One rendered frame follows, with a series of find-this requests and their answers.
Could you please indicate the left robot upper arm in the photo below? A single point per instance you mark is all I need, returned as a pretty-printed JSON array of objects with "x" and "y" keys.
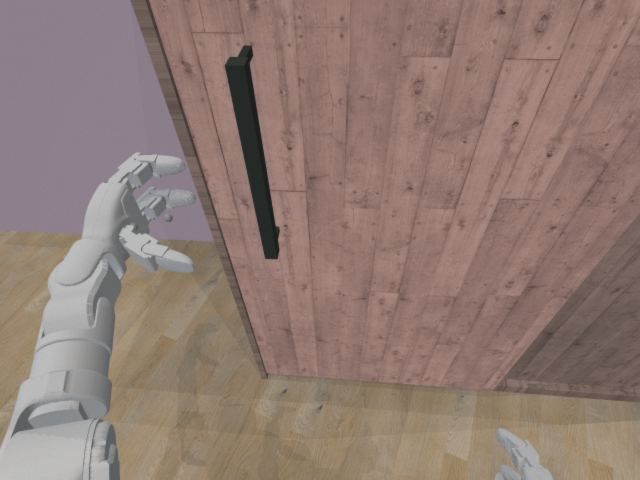
[{"x": 81, "y": 450}]

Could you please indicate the wardrobe door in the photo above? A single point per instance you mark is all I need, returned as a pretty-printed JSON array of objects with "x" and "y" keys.
[
  {"x": 444, "y": 173},
  {"x": 594, "y": 339}
]

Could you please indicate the robot left forearm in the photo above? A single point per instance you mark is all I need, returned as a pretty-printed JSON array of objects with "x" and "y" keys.
[{"x": 69, "y": 380}]

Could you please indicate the handle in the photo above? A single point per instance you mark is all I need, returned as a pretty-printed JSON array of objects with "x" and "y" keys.
[{"x": 243, "y": 99}]

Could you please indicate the robot left hand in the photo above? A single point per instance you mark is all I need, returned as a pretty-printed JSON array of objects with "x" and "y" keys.
[{"x": 113, "y": 208}]

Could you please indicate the robot right hand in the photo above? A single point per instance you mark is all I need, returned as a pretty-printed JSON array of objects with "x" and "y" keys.
[{"x": 524, "y": 457}]

